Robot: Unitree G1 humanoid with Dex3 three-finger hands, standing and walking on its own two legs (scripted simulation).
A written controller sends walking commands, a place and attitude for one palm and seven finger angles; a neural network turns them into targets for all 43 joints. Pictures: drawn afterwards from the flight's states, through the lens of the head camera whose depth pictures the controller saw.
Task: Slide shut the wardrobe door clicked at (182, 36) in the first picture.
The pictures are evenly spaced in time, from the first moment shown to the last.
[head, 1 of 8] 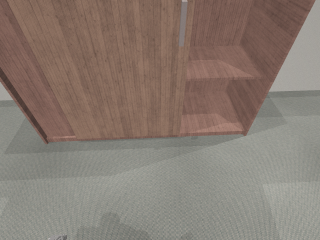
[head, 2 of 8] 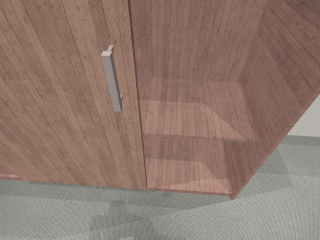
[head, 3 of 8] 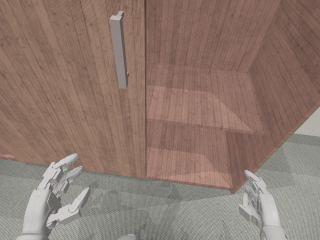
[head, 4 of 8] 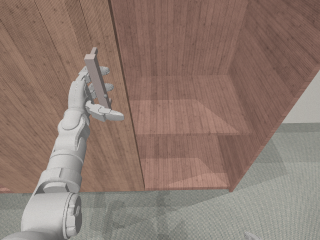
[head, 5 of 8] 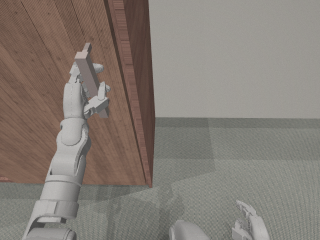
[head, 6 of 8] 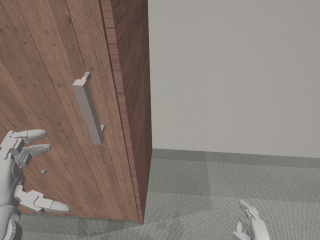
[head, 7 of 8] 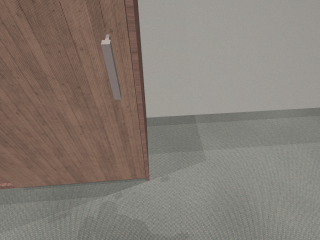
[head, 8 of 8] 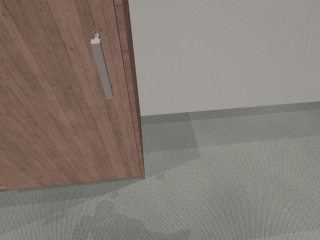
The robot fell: no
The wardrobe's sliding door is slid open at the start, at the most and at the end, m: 0.54 0.54 0.00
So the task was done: yes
